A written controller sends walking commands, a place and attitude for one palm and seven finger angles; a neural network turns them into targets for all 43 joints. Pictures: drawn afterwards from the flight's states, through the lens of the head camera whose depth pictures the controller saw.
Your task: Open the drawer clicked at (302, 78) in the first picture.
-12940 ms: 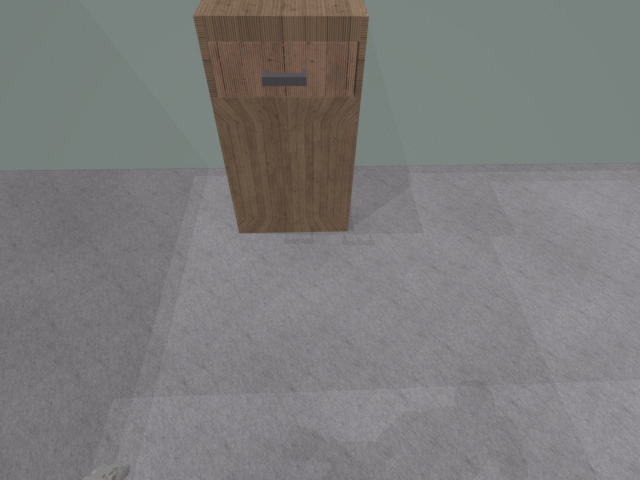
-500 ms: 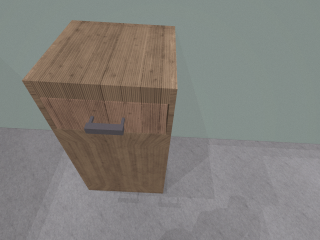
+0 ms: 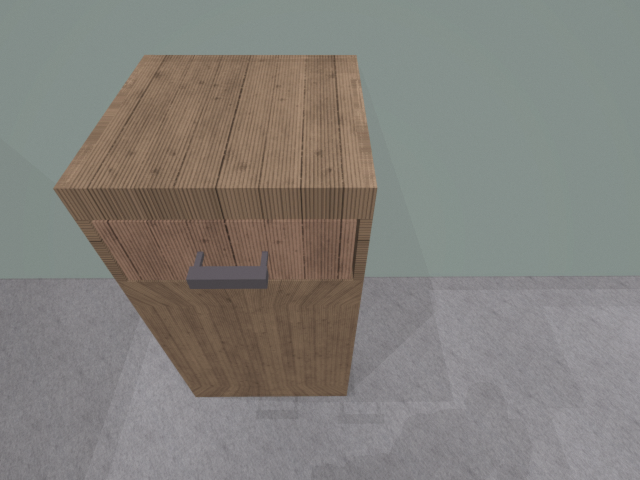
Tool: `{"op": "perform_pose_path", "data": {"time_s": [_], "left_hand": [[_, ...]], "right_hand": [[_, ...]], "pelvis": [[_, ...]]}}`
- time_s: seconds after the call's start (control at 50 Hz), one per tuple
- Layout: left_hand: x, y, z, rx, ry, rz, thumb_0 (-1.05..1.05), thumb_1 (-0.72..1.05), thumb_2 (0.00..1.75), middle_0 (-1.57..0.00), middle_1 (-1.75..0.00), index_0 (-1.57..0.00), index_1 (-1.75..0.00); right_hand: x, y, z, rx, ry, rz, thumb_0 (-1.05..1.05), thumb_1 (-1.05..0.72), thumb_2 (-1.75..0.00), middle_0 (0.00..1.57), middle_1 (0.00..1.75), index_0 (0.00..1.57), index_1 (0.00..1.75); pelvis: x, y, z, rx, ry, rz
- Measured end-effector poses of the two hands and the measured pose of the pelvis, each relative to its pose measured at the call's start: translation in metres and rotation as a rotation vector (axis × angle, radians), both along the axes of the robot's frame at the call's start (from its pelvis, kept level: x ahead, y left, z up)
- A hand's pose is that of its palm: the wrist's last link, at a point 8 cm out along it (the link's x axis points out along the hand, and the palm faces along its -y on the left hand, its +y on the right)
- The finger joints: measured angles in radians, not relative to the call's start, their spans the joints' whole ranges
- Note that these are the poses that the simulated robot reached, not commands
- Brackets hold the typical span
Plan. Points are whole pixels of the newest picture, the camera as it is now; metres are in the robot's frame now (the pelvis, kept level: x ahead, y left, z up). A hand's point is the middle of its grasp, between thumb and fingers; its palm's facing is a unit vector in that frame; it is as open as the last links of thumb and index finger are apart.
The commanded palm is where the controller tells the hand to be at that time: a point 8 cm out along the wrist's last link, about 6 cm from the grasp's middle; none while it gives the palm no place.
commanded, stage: come to a stop and stand still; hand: left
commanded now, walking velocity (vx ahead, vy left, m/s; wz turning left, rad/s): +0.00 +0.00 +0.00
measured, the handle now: (230, 267) +0.45 +0.18 -0.05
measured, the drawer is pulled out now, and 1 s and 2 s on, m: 0.00 0.00 0.00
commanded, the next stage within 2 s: look again from close up in 0.04 s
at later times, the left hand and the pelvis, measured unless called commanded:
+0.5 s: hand out of the picture -0.04 +0.14 -0.17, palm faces +0.03 -0.98 -0.18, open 7.3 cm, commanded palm none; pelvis -0.01 -0.02 +0.01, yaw +0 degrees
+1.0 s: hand (209, 445) +0.17 +0.15 -0.03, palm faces -0.01 -0.27 -0.96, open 7.9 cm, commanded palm +0.11 +0.17 -0.02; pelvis -0.06 -0.06 -0.02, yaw -1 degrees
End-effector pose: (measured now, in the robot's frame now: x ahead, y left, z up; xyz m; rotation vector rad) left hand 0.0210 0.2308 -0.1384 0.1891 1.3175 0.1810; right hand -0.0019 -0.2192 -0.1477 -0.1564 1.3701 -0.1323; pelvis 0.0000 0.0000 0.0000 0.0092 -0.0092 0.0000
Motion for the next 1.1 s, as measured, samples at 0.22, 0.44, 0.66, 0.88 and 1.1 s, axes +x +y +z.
{"op": "perform_pose_path", "data": {"time_s": [0.22,0.44,0.66,0.88,1.1], "left_hand": [[-0.021,-0.011,0.002,-0.014,0.054,0.007,0.00,0.91,0.90,-0.20,-0.29,-0.20,-0.30],[-0.056,-0.039,0.000,-0.057,0.126,0.028,0.00,0.91,0.90,-0.20,-0.29,-0.20,-0.30],[-0.066,-0.060,0.000,-0.074,0.134,0.034,0.00,0.91,0.90,-0.20,-0.29,-0.20,-0.30],[0.073,-0.029,0.114,0.524,-0.505,-0.449,0.05,0.90,0.88,-0.21,-0.33,-0.21,-0.34],[0.095,-0.102,0.139,1.003,-0.843,-0.962,0.01,0.64,0.79,-0.22,-0.47,-0.22,-0.48]], "right_hand": [[-0.004,-0.007,0.002,0.005,0.016,0.006,0.00,-0.92,-0.89,0.20,0.30,0.20,0.30],[-0.009,-0.021,0.006,0.002,0.031,0.007,0.00,-0.91,-0.89,0.20,0.30,0.20,0.30],[-0.016,-0.032,0.008,0.005,0.041,0.000,0.00,-0.92,-0.89,0.20,0.30,0.20,0.30],[0.051,-0.072,0.019,-0.054,-0.446,0.029,0.02,-0.93,-0.89,0.20,0.30,0.20,0.30],[0.157,-0.098,0.051,-0.034,-0.677,0.199,0.01,-0.91,-0.89,0.20,0.30,0.20,0.30]], "pelvis": [[-0.006,-0.007,0.004,0.007,-0.004,0.000],[-0.011,-0.021,0.006,0.005,-0.004,0.002],[-0.015,-0.035,0.008,0.005,-0.003,0.003],[-0.038,-0.049,-0.005,0.030,0.073,0.024],[-0.071,-0.076,-0.033,0.058,0.191,-0.028]]}}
